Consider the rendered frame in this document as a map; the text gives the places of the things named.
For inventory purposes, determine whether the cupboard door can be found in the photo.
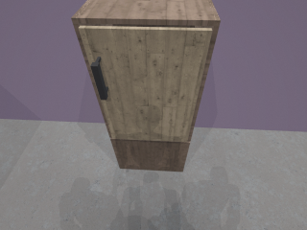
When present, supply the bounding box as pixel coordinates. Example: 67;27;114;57
78;25;213;142

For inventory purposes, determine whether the handle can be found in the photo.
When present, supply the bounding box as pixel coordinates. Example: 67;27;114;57
90;57;108;101

